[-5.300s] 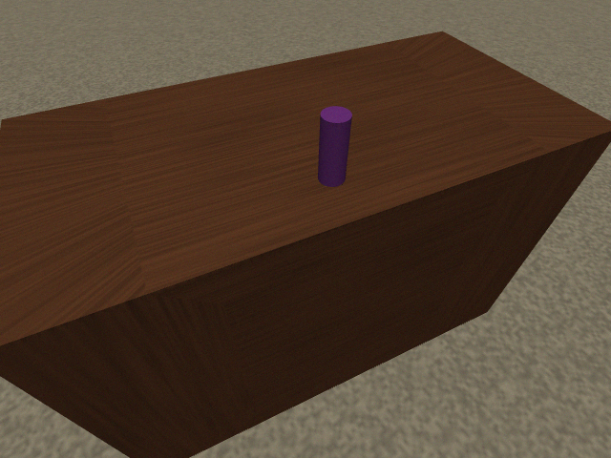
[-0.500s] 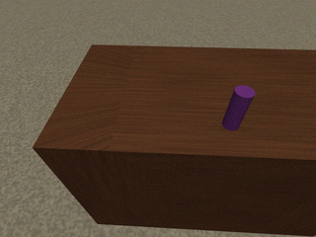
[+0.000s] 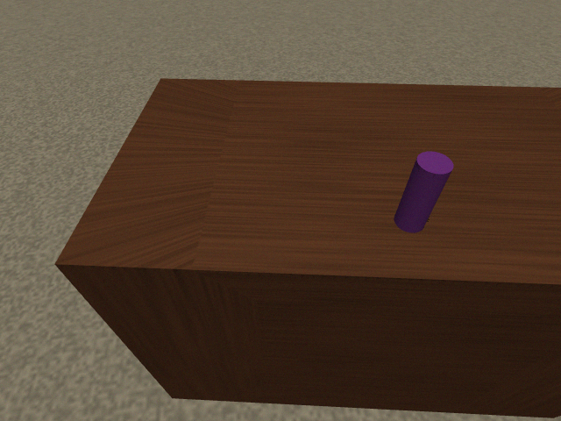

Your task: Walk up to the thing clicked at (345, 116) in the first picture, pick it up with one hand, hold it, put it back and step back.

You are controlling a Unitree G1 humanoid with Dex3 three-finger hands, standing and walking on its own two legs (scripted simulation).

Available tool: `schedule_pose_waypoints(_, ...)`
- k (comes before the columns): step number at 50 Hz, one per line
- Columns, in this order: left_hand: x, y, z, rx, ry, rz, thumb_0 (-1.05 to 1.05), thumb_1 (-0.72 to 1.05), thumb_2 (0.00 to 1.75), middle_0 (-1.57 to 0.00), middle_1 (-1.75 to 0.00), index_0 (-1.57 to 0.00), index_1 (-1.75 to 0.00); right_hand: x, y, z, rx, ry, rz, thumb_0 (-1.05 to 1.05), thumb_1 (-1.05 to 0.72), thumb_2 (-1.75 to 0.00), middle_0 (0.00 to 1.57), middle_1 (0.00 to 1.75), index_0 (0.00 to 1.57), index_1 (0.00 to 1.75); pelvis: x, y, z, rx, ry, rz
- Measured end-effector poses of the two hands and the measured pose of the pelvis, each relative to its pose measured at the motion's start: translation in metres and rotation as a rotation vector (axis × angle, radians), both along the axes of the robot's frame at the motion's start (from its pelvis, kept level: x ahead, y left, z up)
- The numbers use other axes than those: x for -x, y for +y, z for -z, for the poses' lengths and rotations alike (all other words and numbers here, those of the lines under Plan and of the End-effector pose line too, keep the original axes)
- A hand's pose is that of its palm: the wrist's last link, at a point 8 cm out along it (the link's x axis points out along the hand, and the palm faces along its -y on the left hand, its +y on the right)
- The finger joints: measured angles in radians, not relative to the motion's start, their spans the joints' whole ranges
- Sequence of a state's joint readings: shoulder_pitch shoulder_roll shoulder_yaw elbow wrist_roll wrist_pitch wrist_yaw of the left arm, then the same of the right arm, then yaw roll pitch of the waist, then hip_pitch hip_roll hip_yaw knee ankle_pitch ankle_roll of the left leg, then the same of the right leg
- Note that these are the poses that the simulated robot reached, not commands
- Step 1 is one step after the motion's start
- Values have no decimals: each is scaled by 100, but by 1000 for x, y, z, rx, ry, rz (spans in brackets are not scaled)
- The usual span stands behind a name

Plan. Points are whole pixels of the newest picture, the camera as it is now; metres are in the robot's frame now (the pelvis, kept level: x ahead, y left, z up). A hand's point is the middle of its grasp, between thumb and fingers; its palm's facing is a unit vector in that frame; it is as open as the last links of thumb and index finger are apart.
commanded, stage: stand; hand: right
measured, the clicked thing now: (420, 194) +0.46 -0.20 +0.08
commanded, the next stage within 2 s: rise first in 0.42 s
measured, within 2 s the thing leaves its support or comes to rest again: neither
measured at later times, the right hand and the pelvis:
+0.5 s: hand out of the picture +0.08 -0.25 -0.16, palm faces -0.03 +0.94 -0.34, open 7.4 cm; pelvis +0.00 +0.00 +0.00, yaw +0 degrees
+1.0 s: hand (476, 416) +0.18 -0.25 -0.07, palm faces +0.27 +0.89 -0.36, open 15.7 cm; pelvis +0.01 +0.01 -0.01, yaw -1 degrees
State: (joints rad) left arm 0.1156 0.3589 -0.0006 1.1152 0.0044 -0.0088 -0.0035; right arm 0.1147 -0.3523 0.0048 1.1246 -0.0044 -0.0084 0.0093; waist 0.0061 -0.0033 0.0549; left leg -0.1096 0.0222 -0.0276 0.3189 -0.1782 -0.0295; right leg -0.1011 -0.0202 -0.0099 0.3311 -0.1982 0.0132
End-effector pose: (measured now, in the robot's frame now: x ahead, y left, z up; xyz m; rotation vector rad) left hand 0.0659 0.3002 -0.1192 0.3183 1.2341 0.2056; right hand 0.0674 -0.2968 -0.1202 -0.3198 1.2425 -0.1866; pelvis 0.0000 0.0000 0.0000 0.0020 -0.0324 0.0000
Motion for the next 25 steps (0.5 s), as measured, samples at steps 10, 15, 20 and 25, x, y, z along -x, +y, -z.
schedule_pose_waypoints(10, -1, 1, 0, 0, 1, -1, 0, 90, 90, -21, -30, -21, -30, -1, 1, 0, -1, -1, 0, 0, -91, -90, 20, 30, 20, 30, -1, 1, 0, -1, 0, 2)
schedule_pose_waypoints(15, -1, 2, 0, -2, 1, -2, 0, 90, 90, -21, -30, -21, -30, -1, 1, 0, -2, -1, 0, 0, -91, -90, 20, 30, 20, 30, -2, 1, 0, -2, 0, 2)
schedule_pose_waypoints(20, -1, 2, -1, -4, 2, -1, 0, 90, 90, -21, -30, -21, -30, -2, 1, 0, -2, -6, 1, 0, -91, -90, 20, 30, 20, 30, -2, 1, 0, -2, -1, 4)
schedule_pose_waypoints(25, -2, 2, -1, -5, -2, 0, 0, 90, 90, -21, -30, -21, -30, -3, 1, 0, -2, -12, 2, 0, -91, -90, 20, 30, 20, 30, -2, 1, 0, -2, -3, 5)
